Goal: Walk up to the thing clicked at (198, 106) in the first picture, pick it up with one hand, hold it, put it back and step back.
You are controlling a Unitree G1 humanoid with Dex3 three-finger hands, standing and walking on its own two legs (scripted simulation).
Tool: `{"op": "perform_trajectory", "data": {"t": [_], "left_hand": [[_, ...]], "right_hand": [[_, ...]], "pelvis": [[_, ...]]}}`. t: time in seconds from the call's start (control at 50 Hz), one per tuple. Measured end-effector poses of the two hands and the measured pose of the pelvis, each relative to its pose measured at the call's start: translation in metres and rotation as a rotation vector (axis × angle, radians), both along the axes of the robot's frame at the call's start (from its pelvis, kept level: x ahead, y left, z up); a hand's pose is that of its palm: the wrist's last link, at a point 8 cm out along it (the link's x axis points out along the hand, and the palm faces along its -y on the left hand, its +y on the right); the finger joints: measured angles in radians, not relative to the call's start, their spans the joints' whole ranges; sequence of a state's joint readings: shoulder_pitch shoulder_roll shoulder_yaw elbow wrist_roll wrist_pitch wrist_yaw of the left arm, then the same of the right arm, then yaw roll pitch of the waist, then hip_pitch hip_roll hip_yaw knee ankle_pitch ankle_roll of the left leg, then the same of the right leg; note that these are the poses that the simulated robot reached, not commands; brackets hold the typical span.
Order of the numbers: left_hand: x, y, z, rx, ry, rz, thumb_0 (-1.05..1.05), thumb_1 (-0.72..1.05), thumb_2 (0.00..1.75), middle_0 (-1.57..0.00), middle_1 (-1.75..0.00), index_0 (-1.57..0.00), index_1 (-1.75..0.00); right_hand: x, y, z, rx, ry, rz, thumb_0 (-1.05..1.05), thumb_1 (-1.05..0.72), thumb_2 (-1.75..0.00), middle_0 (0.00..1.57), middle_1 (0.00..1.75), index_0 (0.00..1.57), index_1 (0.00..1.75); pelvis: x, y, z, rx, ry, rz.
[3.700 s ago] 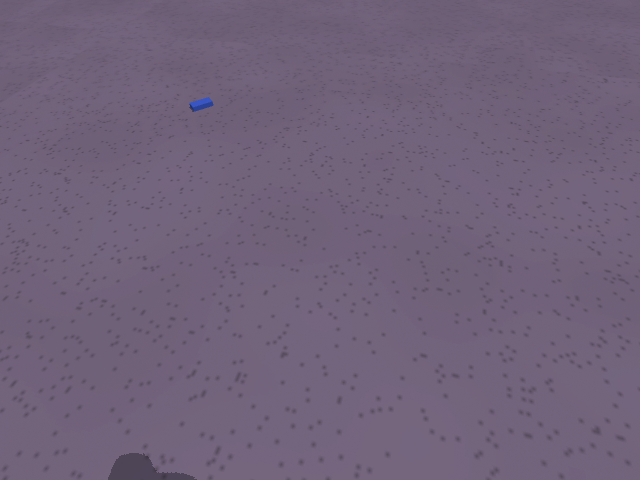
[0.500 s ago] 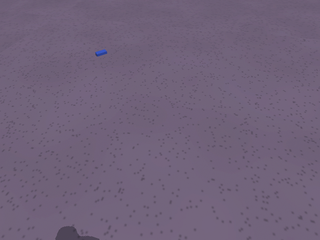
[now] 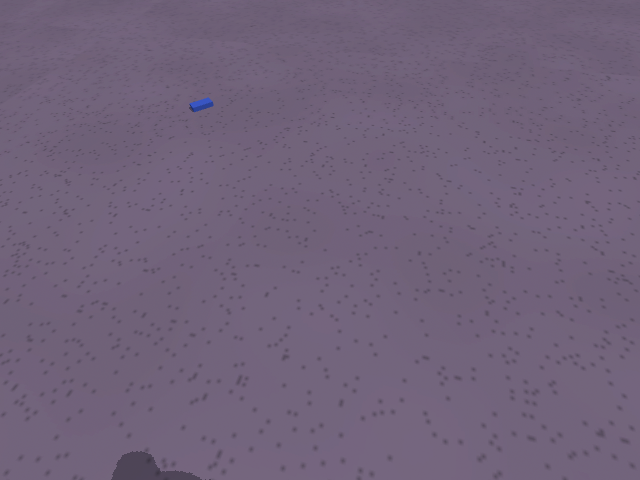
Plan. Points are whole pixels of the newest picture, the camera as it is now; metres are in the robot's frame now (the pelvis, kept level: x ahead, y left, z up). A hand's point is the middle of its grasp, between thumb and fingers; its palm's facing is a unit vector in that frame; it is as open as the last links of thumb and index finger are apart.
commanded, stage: stand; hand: left
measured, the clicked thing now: (201, 104) +2.35 +0.75 -0.77
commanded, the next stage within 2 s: walk up in 0.02 s
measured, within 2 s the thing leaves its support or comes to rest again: neither
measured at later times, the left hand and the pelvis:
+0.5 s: hand out of the picture +0.17 +0.43 -0.18, palm faces +0.08 -0.92 -0.37, open 7.4 cm; pelvis +0.14 +0.12 -0.02, yaw +8 degrees
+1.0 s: hand (124, 270) +0.55 +0.42 -0.14, palm faces +0.20 -0.92 -0.33, open 7.4 cm; pelvis +0.48 +0.14 -0.02, yaw +14 degrees
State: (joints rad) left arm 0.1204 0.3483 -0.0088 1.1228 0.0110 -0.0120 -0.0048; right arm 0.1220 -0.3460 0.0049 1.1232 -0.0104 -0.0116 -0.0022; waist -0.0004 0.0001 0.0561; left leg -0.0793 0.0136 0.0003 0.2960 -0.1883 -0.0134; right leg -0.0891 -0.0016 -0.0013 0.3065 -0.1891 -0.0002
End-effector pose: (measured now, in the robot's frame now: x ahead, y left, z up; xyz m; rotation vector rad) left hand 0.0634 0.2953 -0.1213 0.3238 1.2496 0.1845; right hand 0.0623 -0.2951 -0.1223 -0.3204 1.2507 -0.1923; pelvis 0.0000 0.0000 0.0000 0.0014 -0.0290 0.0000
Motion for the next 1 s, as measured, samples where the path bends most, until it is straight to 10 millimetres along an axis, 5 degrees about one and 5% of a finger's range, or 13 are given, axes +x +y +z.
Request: {"op": "perform_trajectory", "data": {"t": [0.14, 0.26, 0.38, 0.44, 0.56, 0.66, 0.74, 0.82, 0.9, 1.0], "left_hand": [[-0.003, 0.022, 0.008, -0.004, -0.102, 0.045, 0.01, 0.90, 0.90, -0.20, -0.30, -0.21, -0.30], [-0.013, 0.075, 0.012, 0.051, -0.072, 0.099, 0.01, 0.90, 0.90, -0.20, -0.30, -0.21, -0.30], [0.018, 0.146, -0.010, 0.077, -0.057, 0.141, 0.01, 0.90, 0.90, -0.20, -0.30, -0.21, -0.30], [0.052, 0.172, -0.023, 0.076, -0.040, 0.133, 0.01, 0.90, 0.90, -0.20, -0.30, -0.20, -0.30], [0.146, 0.176, -0.007, -0.011, -0.122, 0.079, 0.02, 0.91, 0.90, -0.19, -0.30, -0.20, -0.30], [0.215, 0.181, 0.006, -0.042, -0.149, 0.063, 0.01, 0.91, 0.90, -0.20, -0.30, -0.20, -0.30], [0.272, 0.187, 0.010, -0.026, -0.140, 0.068, 0.01, 0.90, 0.90, -0.20, -0.30, -0.20, -0.30], [0.345, 0.189, 0.008, 0.001, -0.157, 0.077, 0.01, 0.90, 0.90, -0.20, -0.30, -0.20, -0.30], [0.422, 0.183, 0.001, 0.032, -0.226, 0.099, 0.01, 0.90, 0.90, -0.20, -0.30, -0.20, -0.30], [0.462, 0.170, 0.012, 0.017, -0.267, 0.154, 0.01, 0.91, 0.90, -0.20, -0.30, -0.20, -0.30]], "right_hand": [[0.021, -0.007, 0.005, 0.002, 0.000, 0.068, 0.00, -0.90, -0.90, 0.21, 0.30, 0.20, 0.30], [0.091, 0.001, 0.026, -0.032, -0.087, 0.132, 0.01, -0.91, -0.90, 0.21, 0.30, 0.20, 0.30], [0.173, 0.037, 0.037, -0.093, -0.171, 0.185, 0.00, -0.91, -0.90, 0.20, 0.30, 0.20, 0.30], [0.199, 0.063, 0.034, -0.110, -0.224, 0.172, 0.00, -0.91, -0.90, 0.20, 0.30, 0.20, 0.30], [0.209, 0.105, 0.038, -0.068, -0.149, 0.131, 0.00, -0.90, -0.90, 0.21, 0.30, 0.20, 0.30], [0.232, 0.123, 0.029, -0.038, -0.066, 0.116, 0.00, -0.90, -0.90, 0.21, 0.30, 0.20, 0.30], [0.269, 0.128, 0.018, -0.019, -0.014, 0.108, 0.00, -0.90, -0.90, 0.21, 0.30, 0.20, 0.30], [0.322, 0.124, -0.001, -0.014, 0.033, 0.115, 0.00, -0.90, -0.90, 0.21, 0.30, 0.20, 0.30], [0.395, 0.115, -0.026, -0.029, 0.070, 0.147, 0.00, -0.90, -0.90, 0.21, 0.30, 0.20, 0.30], [0.519, 0.134, -0.015, -0.006, -0.034, 0.229, 0.01, -0.91, -0.90, 0.21, 0.30, 0.20, 0.30]], "pelvis": [[0.011, 0.006, -0.004, -0.013, 0.024, 0.053], [0.041, 0.033, -0.006, -0.029, 0.011, 0.089], [0.096, 0.081, -0.027, -0.043, 0.004, 0.133], [0.120, 0.104, -0.036, -0.008, -0.004, 0.132], [0.173, 0.129, -0.012, -0.001, -0.006, 0.136], [0.229, 0.143, -0.005, 0.004, -0.003, 0.154], [0.284, 0.148, -0.008, 0.010, 0.009, 0.170], [0.349, 0.146, -0.019, 0.014, 0.025, 0.191], [0.415, 0.140, -0.038, -0.024, 0.018, 0.207], [0.475, 0.144, -0.024, -0.018, -0.002, 0.236]]}}
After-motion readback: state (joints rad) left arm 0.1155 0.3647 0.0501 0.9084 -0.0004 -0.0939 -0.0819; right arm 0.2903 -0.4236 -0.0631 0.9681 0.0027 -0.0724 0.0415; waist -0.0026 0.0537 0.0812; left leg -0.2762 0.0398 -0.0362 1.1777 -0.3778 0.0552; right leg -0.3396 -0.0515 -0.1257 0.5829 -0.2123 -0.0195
